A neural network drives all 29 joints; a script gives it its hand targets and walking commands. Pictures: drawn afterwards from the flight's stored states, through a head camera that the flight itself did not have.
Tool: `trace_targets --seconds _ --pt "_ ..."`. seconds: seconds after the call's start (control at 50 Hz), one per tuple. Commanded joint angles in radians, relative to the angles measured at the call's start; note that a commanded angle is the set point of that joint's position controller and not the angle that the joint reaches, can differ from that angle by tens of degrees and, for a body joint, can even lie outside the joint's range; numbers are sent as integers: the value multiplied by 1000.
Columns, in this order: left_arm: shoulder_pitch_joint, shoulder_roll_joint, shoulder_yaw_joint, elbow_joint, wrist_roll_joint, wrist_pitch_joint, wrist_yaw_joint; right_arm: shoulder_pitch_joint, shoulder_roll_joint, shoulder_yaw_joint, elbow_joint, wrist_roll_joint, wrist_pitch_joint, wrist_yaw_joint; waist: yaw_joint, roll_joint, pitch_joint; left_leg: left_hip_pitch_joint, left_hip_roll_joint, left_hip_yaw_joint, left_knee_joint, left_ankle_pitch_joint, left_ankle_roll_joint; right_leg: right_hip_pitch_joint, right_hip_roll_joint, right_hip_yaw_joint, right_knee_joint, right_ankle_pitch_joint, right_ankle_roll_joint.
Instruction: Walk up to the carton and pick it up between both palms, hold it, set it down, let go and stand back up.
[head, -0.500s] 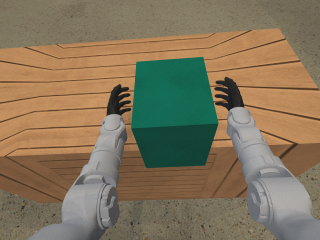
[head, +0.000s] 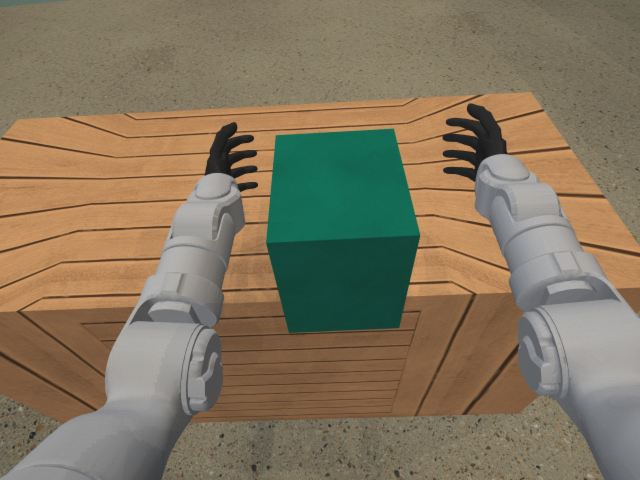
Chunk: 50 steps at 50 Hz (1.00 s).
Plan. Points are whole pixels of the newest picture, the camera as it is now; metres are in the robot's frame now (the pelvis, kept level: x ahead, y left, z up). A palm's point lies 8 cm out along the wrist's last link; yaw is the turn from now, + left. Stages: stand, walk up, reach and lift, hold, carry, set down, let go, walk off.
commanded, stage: set down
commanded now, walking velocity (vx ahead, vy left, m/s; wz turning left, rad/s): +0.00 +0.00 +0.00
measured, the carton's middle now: (339, 234) +0.44 +0.03 +0.03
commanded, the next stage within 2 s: let go in 1.44 s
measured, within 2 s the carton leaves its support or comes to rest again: neither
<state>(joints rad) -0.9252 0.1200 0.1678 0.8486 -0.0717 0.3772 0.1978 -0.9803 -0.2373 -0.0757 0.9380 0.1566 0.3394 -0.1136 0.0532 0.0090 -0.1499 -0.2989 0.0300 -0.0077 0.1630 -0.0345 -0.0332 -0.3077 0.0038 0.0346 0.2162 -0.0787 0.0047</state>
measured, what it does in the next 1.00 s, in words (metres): stands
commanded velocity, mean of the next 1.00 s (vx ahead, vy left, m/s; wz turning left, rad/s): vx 0.00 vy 0.00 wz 0.00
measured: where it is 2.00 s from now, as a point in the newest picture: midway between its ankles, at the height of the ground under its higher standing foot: outside the picture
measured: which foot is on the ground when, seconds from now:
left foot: down 0.00-1.00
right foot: down 0.00-1.00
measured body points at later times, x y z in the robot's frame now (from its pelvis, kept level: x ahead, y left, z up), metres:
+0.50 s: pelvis +0.00 +0.00 +0.00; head +0.01 +0.00 +0.45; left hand +0.41 +0.19 +0.12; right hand +0.45 -0.14 +0.13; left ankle +0.02 +0.14 -0.75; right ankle +0.01 -0.12 -0.75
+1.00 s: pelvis +0.00 +0.00 +0.00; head +0.00 -0.01 +0.45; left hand +0.38 +0.19 +0.08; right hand +0.41 -0.15 +0.09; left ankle +0.02 +0.14 -0.75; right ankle +0.01 -0.12 -0.75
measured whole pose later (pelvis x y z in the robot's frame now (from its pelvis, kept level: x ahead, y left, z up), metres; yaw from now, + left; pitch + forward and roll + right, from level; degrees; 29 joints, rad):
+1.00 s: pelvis +0.00 +0.00 +0.00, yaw +0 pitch +5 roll +0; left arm -0.60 0.05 0.18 0.69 -0.01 0.30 0.15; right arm -0.64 -0.14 -0.07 0.74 0.08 0.27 -0.11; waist 0.05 0.02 -0.11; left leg -0.22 0.03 -0.02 0.17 -0.05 -0.03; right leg -0.22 0.01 0.03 0.21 -0.09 0.00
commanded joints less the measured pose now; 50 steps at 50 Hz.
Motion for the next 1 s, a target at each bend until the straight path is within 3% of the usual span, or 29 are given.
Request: trace_targets --seconds 0.0,0.2,0.38,0.54,0.6,0.74,0.84,0.98 --pt "-518 157 21 -188 10 2 5 -558 -122 -18 -174 4 -7 5 18 -53 -507 254 -83 39 47 147 27 225 59 -42 32 224 48" --pt "-502 120 38 -214 44 28 -9 -539 -111 -57 -175 -37 13 19 13 -48 -502 305 -84 29 35 214 29 256 62 -39 18 293 48" --pt "-450 88 37 -308 72 0 -12 -484 -95 -73 -277 -75 -16 12 -1 -19 -549 367 -80 20 45 296 13 248 68 -46 0 321 35" --pt "-354 60 28 -309 74 -53 -18 -380 -55 -55 -305 -86 -64 1 4 -15 -515 343 -75 19 54 240 17 226 65 -47 1 239 28" --pt "-339 60 27 -336 68 -71 -21 -358 -60 -65 -332 -96 -79 -1 -9 -24 -535 351 -74 16 58 257 17 231 66 -47 6 259 26" --pt "-228 42 6 -335 65 -91 -26 -249 -25 -28 -352 -85 -96 1 0 -16 -491 353 -69 12 58 265 20 237 64 -44 5 251 21" --pt "-180 55 14 -349 60 -105 -33 -199 -23 -17 -387 -83 -109 3 -1 -37 -437 333 -70 13 54 222 28 237 61 -42 10 235 24" --pt "-93 38 6 -388 65 -131 -48 -99 13 5 -438 -79 -129 2 -3 -23 -395 321 -66 14 55 172 43 241 53 -33 18 207 22"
